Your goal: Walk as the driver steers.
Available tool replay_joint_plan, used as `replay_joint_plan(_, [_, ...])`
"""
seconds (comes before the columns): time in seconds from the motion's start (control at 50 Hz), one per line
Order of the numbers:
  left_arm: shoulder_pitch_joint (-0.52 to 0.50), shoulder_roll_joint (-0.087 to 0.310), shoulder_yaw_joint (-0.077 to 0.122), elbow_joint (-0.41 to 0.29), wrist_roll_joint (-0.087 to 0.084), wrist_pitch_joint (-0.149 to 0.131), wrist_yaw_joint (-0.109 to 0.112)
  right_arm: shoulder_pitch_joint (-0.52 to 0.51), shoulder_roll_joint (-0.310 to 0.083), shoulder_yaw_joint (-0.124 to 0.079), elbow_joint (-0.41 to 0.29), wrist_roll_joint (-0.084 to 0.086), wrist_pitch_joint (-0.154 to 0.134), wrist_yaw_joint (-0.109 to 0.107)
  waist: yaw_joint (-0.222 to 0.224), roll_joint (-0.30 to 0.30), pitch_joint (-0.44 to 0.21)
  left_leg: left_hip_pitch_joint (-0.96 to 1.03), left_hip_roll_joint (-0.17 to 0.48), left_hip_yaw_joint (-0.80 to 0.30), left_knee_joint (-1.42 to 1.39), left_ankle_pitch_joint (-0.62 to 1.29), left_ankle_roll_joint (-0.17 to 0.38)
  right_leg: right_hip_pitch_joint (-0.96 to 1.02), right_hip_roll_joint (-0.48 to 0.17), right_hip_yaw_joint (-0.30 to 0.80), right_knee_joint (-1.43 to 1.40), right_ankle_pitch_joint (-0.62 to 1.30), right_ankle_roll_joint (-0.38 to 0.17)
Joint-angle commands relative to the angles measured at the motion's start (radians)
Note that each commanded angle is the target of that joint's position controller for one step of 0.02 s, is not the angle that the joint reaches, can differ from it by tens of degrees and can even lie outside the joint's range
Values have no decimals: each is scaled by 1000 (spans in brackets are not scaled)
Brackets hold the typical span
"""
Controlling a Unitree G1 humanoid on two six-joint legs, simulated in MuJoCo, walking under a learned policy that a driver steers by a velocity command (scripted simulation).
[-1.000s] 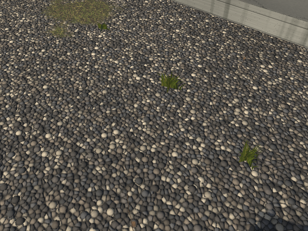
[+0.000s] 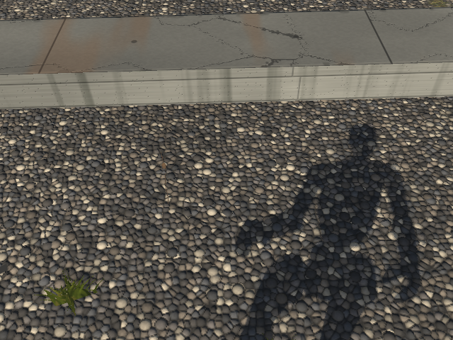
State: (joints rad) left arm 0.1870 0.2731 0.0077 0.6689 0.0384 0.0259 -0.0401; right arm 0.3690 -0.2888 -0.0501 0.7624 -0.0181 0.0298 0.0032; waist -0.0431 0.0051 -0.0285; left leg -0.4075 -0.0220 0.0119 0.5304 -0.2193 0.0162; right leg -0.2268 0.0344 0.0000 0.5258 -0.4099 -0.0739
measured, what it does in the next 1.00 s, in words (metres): walks ahead, turning left: left foot, then right foot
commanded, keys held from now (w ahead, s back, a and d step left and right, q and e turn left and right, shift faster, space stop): w+q+shift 0.52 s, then w+e+shift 0.48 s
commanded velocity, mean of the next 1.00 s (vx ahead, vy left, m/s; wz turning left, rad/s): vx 0.89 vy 0.00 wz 0.26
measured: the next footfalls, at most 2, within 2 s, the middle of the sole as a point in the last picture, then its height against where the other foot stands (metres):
left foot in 0.50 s outside the picture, level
right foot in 0.98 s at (117, 274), level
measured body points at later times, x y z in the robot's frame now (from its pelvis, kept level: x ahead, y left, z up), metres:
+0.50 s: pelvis +0.21 +0.11 -0.04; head +0.23 +0.13 +0.41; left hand +0.07 +0.36 -0.17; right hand +0.50 -0.05 -0.11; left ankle +0.30 +0.24 -0.73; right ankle -0.01 -0.10 -0.72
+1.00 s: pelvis +0.61 +0.33 -0.03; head +0.62 +0.33 +0.42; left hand +0.61 +0.62 -0.14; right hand +0.73 +0.08 -0.16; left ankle +0.33 +0.26 -0.66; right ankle +0.74 +0.36 -0.74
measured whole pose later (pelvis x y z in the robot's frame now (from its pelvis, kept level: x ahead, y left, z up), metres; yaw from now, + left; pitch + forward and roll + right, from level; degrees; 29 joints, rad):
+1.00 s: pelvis +0.61 +0.33 -0.03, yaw +19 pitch -1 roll +2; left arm 0.22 0.28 0.03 0.80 0.00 -0.04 -0.05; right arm 0.39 -0.26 -0.03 0.89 -0.04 -0.07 -0.03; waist 0.06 -0.03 0.03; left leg 0.14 -0.08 0.22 0.78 -0.30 0.02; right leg -0.50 0.08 -0.13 0.62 -0.14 -0.20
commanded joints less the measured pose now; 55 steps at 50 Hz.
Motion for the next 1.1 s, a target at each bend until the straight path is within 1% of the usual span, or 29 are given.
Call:
replay_joint_plan(0.02, [179,259,68,-18,3,-26,50,-209,-1,-5,-176,22,-27,-7,161,-276,120,-646,-67,-152,375,-178,-10,250,-491,580,-448,-498,-96])
replay_joint_plan(0.04, [96,229,64,-17,3,-33,69,-249,-94,-32,-195,19,-32,3,102,-170,154,-595,-1,-232,456,-50,-6,137,-463,530,-457,-495,-110])
replay_joint_plan(0.06, [0,173,48,-31,-4,-55,67,-176,-113,-46,-158,23,-35,21,25,-162,148,-555,-2,-213,509,29,-15,124,-392,418,-450,-352,-74])
replay_joint_plan(0.1, [-41,135,41,-45,-16,-87,66,-50,-123,-59,-78,-4,-25,46,-14,-122,73,-454,11,-107,629,88,-49,123,-299,190,-442,-135,-31])
replay_joint_plan(0.16, [52,138,47,-5,-11,-112,62,-93,-82,-54,-94,-5,-11,64,19,-68,102,-492,50,-70,702,130,-50,136,-289,61,-439,-48,-33])
replay_joint_plan(0.26, [191,143,60,62,0,-126,58,-229,-70,-51,-139,-16,-4,83,88,-87,147,-635,103,-60,653,140,-24,292,-330,-31,-433,-22,-40])
replay_joint_plan(0.4, [261,147,71,144,13,-131,62,-428,-36,-11,-211,-12,-15,112,132,-69,249,-574,140,106,378,45,97,406,-339,-234,-438,297,-30])
replay_joint_plan(0.44, [225,170,72,151,11,-124,62,-381,-28,-2,-207,-1,-17,98,74,-81,188,-354,63,194,283,-22,162,392,-319,-325,-301,899,-7])
replay_joint_plan(0.48, [208,241,88,149,9,-98,65,-159,-83,-26,-152,11,-26,78,-56,-120,22,-17,-64,237,283,-147,209,347,-346,-329,41,1428,-15])
replay_joint_plan(0.5, [176,267,94,130,-5,-91,56,46,-135,-55,-93,10,-40,65,-156,-106,-95,290,-109,194,214,-128,235,198,-344,-310,321,1372,-14])
replay_joint_plan(0.52, [190,201,75,110,-6,-100,41,169,-234,-96,-32,-5,-38,43,-179,15,-180,636,-51,3,123,-238,266,-118,-261,-293,657,890,27])
replay_joint_plan(0.54, [170,73,41,13,-21,-125,22,87,-360,-122,-51,-12,-25,32,-76,292,-234,823,266,-660,-130,-467,399,-527,-33,-185,1065,-51,90])
replay_joint_plan(0.56, [36,123,39,-20,-16,-144,26,140,-311,-110,-65,-7,-24,27,-138,83,-289,821,295,-752,-237,-391,350,-589,-70,31,1094,56,64])
replay_joint_plan(0.58, [12,117,36,-21,-41,-151,32,121,-289,-103,-33,-20,-33,12,-112,44,-163,708,320,-657,-256,-274,319,-621,-111,25,1077,100,48])
replay_joint_plan(0.62, [70,91,25,28,-22,-134,30,9,-173,-63,-24,-26,-65,2,-1,-83,-19,401,249,-431,-259,-170,229,-509,-195,43,917,139,21])
replay_joint_plan(0.68, [158,69,25,82,-19,-67,7,-39,-103,-30,-10,-8,-120,13,77,-16,84,174,218,-255,-370,-94,191,-416,-207,82,819,169,21])
replay_joint_plan(0.74, [23,58,28,59,-40,-57,-3,-4,-95,-24,23,-4,-150,24,44,11,192,186,129,-19,-445,207,86,-514,-153,60,618,322,8])
replay_joint_plan(0.82, [-70,30,15,40,-40,-80,-23,-4,-66,0,37,8,-173,17,36,25,174,272,97,171,-477,648,30,-443,-91,-96,326,557,-29])
replay_joint_plan(0.86, [-75,24,9,42,-39,-85,-33,-1,-87,3,48,12,-183,0,49,37,143,359,127,204,-470,905,4,-356,-53,-148,207,634,-57])
replay_joint_plan(0.9, [8,64,20,77,-37,-77,-29,-23,-139,-9,45,6,-174,-28,103,89,57,493,157,226,-347,1247,-22,-250,17,-192,164,617,-72])
replay_joint_plan(0.94, [241,144,51,142,-38,-61,-15,-87,-197,-30,28,-15,-135,-54,238,131,-55,535,192,220,-28,1509,-33,-36,90,-205,179,461,-95])
replay_joint_plan(0.96, [456,189,76,206,-36,-54,-6,-160,-212,-38,6,-28,-113,-61,346,126,-121,468,203,203,259,1499,-25,147,85,-158,165,385,-135])
replay_joint_plan(0.98, [632,223,106,247,-44,-47,10,-253,-216,-45,-2,-20,-97,-55,465,43,-128,314,112,228,751,1125,-15,310,24,-52,40,350,-220])
replay_joint_plan(1.0, [527,188,100,278,-56,-33,20,-333,-18,10,-50,-40,-119,-21,327,-261,33,-122,-102,157,1137,-160,-1,366,-15,85,137,440,-227])
replay_joint_plan(1.02, [368,250,102,210,-21,-40,21,-147,64,43,-145,-4,-136,-8,103,-328,-117,-449,-106,-57,1312,-313,-40,544,-179,606,24,340,-433])
replay_joint_plan(1.04, [319,217,107,164,-18,-43,27,-149,-6,54,-156,-22,-165,-2,129,-155,-168,-498,-56,-155,1213,-242,-13,533,-280,868,-250,-53,-450])
replay_joint_plan(1.06, [283,151,96,163,-14,-46,35,-190,-72,46,-144,-30,-179,6,89,55,-30,-456,10,-161,1055,-139,4,334,-268,838,-346,-202,-377])
replay_joint_plan(1.08, [248,138,90,169,-18,-56,34,-229,-81,45,-149,-47,-172,4,47,129,46,-392,48,-146,944,-120,-3,165,-228,749,-355,-158,-326])
replay_joint_plan(1.1, [237,151,88,164,-21,-74,38,-233,-74,52,-152,-64,-148,2,22,129,89,-338,70,-141,875,-125,-22,50,-185,678,-351,-69,-309])
Keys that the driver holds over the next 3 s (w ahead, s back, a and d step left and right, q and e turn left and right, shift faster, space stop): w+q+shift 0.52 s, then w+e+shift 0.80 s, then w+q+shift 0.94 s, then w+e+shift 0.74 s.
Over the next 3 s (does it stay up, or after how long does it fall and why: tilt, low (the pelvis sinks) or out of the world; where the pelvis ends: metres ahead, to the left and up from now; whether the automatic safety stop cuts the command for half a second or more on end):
stays up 2.31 1.04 0.17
